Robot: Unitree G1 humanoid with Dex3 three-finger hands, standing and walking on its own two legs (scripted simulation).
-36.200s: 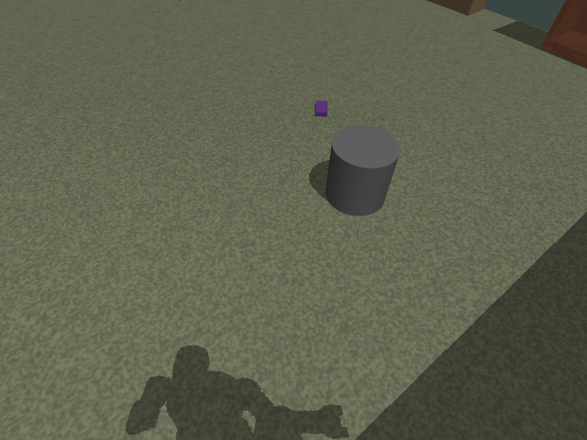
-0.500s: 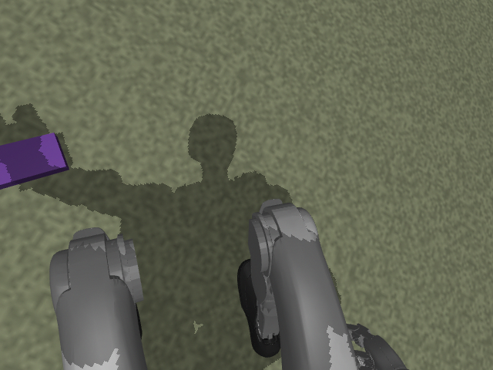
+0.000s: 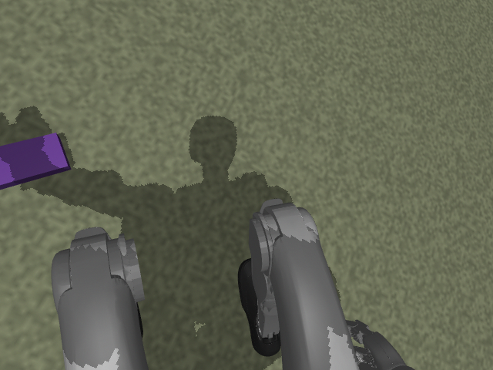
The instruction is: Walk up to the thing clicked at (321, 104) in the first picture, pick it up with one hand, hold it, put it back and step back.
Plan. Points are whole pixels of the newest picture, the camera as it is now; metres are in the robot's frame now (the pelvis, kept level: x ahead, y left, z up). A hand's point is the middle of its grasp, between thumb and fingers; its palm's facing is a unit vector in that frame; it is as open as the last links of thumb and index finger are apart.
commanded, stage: rise first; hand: left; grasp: from above
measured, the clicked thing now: (26, 161) +0.46 +0.32 -0.30
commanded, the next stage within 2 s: approach in 0.20 s
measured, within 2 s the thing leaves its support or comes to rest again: neither
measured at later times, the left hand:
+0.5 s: hand out of the picture +0.42 +0.34 -0.19, palm faces -0.46 -0.12 -0.88, open 13.8 cm
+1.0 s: hand out of the picture +0.43 +0.32 -0.19, palm faces -0.47 -0.15 -0.87, open 14.3 cm
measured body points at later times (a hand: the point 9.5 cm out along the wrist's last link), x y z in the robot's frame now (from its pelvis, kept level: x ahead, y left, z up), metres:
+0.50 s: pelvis +0.00 +0.00 +0.00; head +0.24 +0.09 +0.37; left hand +0.44 +0.35 -0.14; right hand +0.07 -0.27 -0.09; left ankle +0.07 +0.13 -0.28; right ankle +0.11 -0.14 -0.28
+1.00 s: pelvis +0.00 -0.01 +0.00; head +0.26 +0.06 +0.36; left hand +0.46 +0.33 -0.14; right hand +0.04 -0.27 -0.10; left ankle +0.07 +0.13 -0.28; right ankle +0.11 -0.15 -0.28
